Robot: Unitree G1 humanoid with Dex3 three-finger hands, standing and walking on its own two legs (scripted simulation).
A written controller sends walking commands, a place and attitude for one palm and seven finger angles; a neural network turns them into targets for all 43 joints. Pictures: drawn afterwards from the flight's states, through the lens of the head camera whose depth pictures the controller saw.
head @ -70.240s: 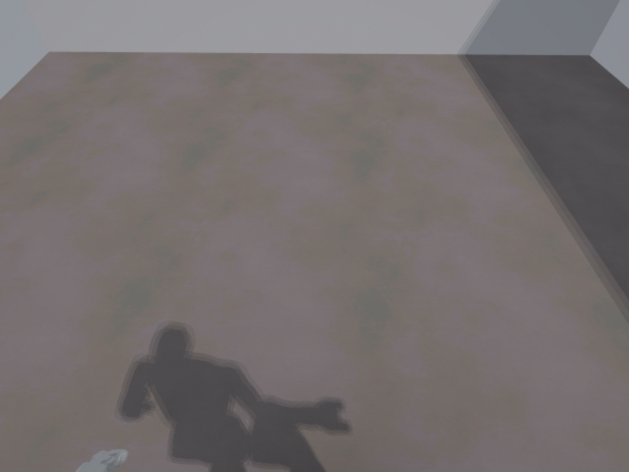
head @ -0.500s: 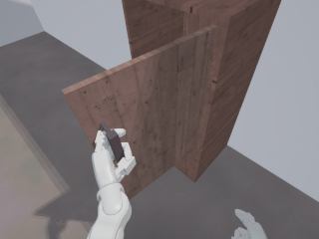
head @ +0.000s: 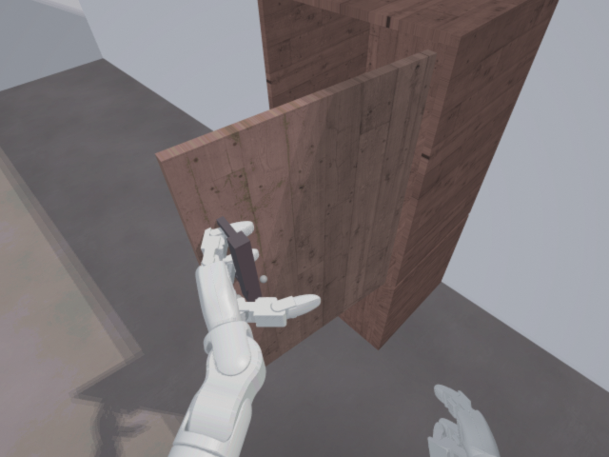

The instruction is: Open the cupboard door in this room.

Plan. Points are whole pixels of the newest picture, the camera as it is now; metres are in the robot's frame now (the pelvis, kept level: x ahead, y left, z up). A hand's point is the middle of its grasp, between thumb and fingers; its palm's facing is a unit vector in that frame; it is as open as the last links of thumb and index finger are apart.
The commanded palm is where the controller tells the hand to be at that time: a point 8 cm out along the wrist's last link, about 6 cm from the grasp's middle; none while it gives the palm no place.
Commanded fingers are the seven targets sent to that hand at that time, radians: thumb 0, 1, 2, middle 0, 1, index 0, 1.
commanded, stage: open thumb and fingers to let go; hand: left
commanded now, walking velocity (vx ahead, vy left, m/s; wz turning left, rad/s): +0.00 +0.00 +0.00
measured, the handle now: (238, 260) +0.35 +0.12 +0.08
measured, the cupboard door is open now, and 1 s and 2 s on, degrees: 82 82 82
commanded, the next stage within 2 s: slide the hand sideways off the handle in 0.26 s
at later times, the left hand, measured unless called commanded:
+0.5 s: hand (255, 297) +0.29 +0.09 +0.09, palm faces +0.05 -0.99 -0.09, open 15.6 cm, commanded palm +0.27 +0.13 +0.08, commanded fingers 0.00 -0.50 0.30 -0.15 -0.30 -0.15 -0.30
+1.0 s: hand (242, 314) +0.27 +0.10 +0.08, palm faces -0.07 -1.00 -0.01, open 16.1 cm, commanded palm +0.23 +0.17 +0.08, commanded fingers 0.00 -0.50 0.30 -0.15 -0.30 -0.15 -0.30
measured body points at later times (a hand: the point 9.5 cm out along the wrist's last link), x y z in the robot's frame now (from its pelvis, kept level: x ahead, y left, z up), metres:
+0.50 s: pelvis -0.01 +0.01 +0.00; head -0.01 +0.00 +0.45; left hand +0.28 +0.14 +0.09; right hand +0.17 -0.20 -0.10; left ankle -0.02 +0.12 -0.72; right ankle +0.04 -0.09 -0.72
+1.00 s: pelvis +0.00 +0.01 +0.00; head +0.02 -0.01 +0.45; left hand +0.26 +0.16 +0.09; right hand +0.18 -0.20 -0.09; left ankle -0.02 +0.12 -0.72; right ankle +0.04 -0.09 -0.72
